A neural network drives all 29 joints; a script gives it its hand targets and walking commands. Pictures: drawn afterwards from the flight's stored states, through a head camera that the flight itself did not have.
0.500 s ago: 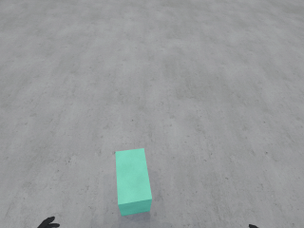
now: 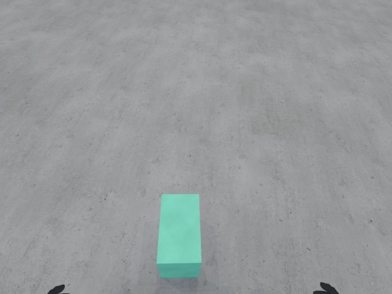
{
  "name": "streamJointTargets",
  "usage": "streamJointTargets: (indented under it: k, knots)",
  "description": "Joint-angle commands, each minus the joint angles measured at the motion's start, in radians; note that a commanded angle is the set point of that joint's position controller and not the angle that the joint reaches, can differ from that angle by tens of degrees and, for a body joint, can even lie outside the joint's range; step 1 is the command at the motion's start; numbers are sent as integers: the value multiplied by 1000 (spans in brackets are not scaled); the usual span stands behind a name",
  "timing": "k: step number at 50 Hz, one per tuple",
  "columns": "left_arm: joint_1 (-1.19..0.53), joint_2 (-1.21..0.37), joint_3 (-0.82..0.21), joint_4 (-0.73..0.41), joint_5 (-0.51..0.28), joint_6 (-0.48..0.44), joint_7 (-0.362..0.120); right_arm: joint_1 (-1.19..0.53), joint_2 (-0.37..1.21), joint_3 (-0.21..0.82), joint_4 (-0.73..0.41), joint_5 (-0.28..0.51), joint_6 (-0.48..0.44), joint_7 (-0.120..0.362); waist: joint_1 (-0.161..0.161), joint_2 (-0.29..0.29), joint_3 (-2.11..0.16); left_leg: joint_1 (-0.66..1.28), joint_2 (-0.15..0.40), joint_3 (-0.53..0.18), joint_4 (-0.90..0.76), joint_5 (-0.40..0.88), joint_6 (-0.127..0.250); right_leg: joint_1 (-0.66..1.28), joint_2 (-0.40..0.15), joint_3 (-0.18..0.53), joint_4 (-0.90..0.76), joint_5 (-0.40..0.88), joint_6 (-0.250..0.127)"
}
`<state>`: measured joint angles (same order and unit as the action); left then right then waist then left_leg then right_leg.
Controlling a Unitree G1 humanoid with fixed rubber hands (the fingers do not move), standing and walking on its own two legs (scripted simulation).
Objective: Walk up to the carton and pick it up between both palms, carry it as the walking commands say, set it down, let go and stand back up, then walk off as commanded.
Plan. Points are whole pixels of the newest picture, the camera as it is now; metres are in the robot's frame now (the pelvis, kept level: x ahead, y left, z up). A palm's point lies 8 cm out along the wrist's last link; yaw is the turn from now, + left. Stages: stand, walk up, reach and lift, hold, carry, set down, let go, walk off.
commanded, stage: walk up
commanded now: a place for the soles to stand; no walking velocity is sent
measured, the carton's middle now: (180, 236) +0.45 +0.05 -0.64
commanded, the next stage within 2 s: none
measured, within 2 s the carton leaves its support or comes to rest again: neither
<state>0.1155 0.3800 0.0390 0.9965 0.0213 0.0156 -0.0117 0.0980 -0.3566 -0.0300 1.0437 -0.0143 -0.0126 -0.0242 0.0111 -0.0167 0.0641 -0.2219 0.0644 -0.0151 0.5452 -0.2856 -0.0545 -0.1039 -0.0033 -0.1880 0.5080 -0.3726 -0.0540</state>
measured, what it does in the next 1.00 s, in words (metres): stands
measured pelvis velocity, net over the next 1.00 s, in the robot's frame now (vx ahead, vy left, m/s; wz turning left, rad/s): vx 0.01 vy -0.03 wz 0.08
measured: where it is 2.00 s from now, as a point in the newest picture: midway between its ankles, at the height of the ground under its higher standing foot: outside the picture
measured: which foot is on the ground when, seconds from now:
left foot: down 0.00-1.00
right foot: down 0.00-1.00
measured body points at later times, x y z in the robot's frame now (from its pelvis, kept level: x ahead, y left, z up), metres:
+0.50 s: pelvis +0.01 -0.01 -0.01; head +0.03 +0.00 +0.43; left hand +0.07 +0.31 -0.14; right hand +0.11 -0.32 -0.13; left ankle +0.03 +0.13 -0.73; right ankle -0.05 -0.07 -0.73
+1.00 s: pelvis +0.01 -0.03 +0.00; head +0.03 -0.03 +0.45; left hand +0.08 +0.29 -0.11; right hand +0.16 -0.31 -0.13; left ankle +0.03 +0.13 -0.73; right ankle -0.01 -0.13 -0.73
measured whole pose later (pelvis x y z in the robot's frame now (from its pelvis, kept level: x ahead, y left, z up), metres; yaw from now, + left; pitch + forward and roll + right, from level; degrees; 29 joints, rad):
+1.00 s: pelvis +0.01 -0.03 +0.00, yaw +4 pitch -4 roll +1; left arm 0.09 0.36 0.00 1.04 0.00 -0.03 0.01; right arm 0.01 -0.35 -0.02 1.09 0.00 0.01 0.01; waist 0.01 0.01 0.12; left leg -0.19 0.04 -0.01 0.47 -0.21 -0.05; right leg -0.11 -0.01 -0.05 0.51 -0.33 -0.02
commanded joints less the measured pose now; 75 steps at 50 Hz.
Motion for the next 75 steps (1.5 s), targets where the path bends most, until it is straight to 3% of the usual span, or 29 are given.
streamJointTargets:
  k: [1,6,9,11,12,14,15,17,20,22,23,24,25,26,28,30,31,32,33,34,35,37,38,41,47,49,56,59,75]
  knots:
    - [-18,229,58,-99,4,-15,13,-36,-218,-47,-88,0,-9,-13,5,-1,-67,-20,16,44,28,357,86,23,-187,113,-108,486,3]
    - [-27,237,73,-130,3,-8,16,32,-241,-57,-86,-7,-5,-22,-19,-13,-108,30,25,11,38,452,115,18,-161,62,-2,559,10]
    - [-52,221,67,-146,-2,-2,17,111,-286,-70,-77,-4,-8,-34,-62,64,-148,153,107,-144,2,539,207,-94,-90,67,109,405,44]
    - [-34,205,70,-154,2,-3,18,115,-310,-68,-98,-1,-8,-39,-56,163,-132,91,181,-281,-36,495,300,-114,-69,136,176,256,65]
    - [-2,203,71,-141,4,-6,16,70,-304,-60,-112,-1,-8,-40,-29,144,-113,18,198,-322,-34,455,308,-86,-71,171,147,193,58]
    - [68,223,75,-118,12,-17,13,-28,-275,-44,-135,7,-4,-32,37,40,-57,-167,116,-204,31,344,215,40,-131,209,-25,247,21]
    - [113,237,82,-102,19,-24,13,-92,-212,-33,-155,11,0,-25,70,-35,-41,-243,-1,-30,175,239,121,93,-211,256,-143,320,-13]
    - [112,275,84,-117,26,-33,14,-98,-216,-29,-159,7,7,-31,76,-99,-2,-333,-39,26,296,-249,82,87,-379,356,-163,570,-90]
    - [70,259,77,-147,17,-33,23,-34,-221,-25,-141,7,-5,-17,26,-81,30,-306,9,17,177,-190,102,123,-327,245,-82,694,-91]
    - [6,249,64,-160,10,-26,15,44,-223,-33,-103,5,-21,-14,-32,-87,-32,-87,4,40,-16,53,112,23,-253,126,-2,642,-43]
    - [-16,230,60,-175,-3,-24,10,113,-263,-54,-71,-8,-29,-18,-65,-29,-81,81,16,2,-97,275,136,-57,-196,63,111,652,2]
    - [-30,187,53,-186,-25,-26,14,126,-335,-70,-73,-23,-29,-23,-79,157,-116,140,150,-223,-114,479,245,-147,-91,47,287,512,65]
    - [-14,200,66,-177,-33,-14,19,117,-350,-65,-88,-11,-26,-25,-73,168,-112,120,226,-397,-95,477,385,-204,-5,128,380,165,92]
    - [-19,202,64,-177,-25,-11,24,96,-343,-67,-97,-5,-27,-30,-73,214,-110,140,303,-460,-104,503,445,-269,-14,200,458,-225,106]
    - [17,179,48,-156,-26,-17,20,28,-289,-50,-112,-3,-30,-32,-43,187,-99,102,299,-350,-97,452,394,-280,-75,264,346,-294,72]
    - [151,182,44,-82,-27,-41,19,-96,-254,-31,-128,-1,-18,-21,46,157,-88,-29,170,-164,-4,363,241,-94,-64,207,-26,-57,29]
    - [179,219,49,-54,2,-56,21,-132,-203,-16,-139,14,-9,-7,75,-7,-83,-102,81,-68,140,266,144,-33,-119,298,-180,118,17]
    - [126,309,69,-69,17,-66,28,-88,-167,-11,-140,17,3,1,40,-167,-49,-200,-24,-6,204,12,74,-40,-268,530,-243,245,-42]
    - [50,336,65,-81,13,-69,31,-72,-210,-30,-126,20,17,-2,9,-132,-19,-153,-19,-23,237,-256,66,-154,-364,557,-181,396,-136]
    - [-13,308,53,-94,8,-65,25,-50,-237,-41,-101,19,14,1,-8,-86,-21,-46,-18,-26,243,-260,71,-238,-343,503,-121,439,-174]
    - [-31,271,43,-96,-5,-65,28,-42,-218,-38,-73,13,10,9,-33,-21,-13,-14,-15,-26,121,-173,77,-202,-286,406,-81,454,-139]
    - [-45,220,18,-87,-25,-62,30,-51,-213,-44,-52,11,-6,18,-35,14,-71,100,27,-39,-44,354,80,-149,-174,277,-26,473,-22]
    - [-30,205,20,-77,-28,-59,27,-48,-223,-44,-42,9,-9,18,-19,-13,-105,120,61,-68,-49,458,89,-119,-137,242,-15,446,8]
    - [-26,226,17,-36,-23,-56,32,-109,-214,-34,-34,13,0,21,-6,-24,-49,96,30,-32,-36,323,82,-117,-151,270,-98,360,15]
    - [-48,198,7,-13,-21,-59,32,-129,-192,-29,-15,13,1,23,-7,-65,-114,144,48,-38,-108,384,88,-38,-149,245,-143,468,21]
    - [-59,204,8,-7,-29,-59,33,-133,-194,-29,-6,11,3,26,-6,-5,-112,154,47,-31,-132,387,75,-28,-154,242,-156,473,25]
    - [-81,194,5,18,-18,-58,26,-143,-195,-33,8,7,1,27,-11,-1,-98,164,56,-41,-204,303,68,-26,-151,263,-235,330,26]
    - [-39,231,16,13,-15,-67,43,-134,-201,-47,-2,-1,18,37,-3,-1,-98,147,47,-25,-168,355,75,-7,-166,247,-202,484,17]
    - [-10,233,6,-12,-12,-55,39,-106,-222,-64,-51,-7,29,49,-14,69,-74,96,62,-82,-220,155,91,-86,-123,241,-163,210,15]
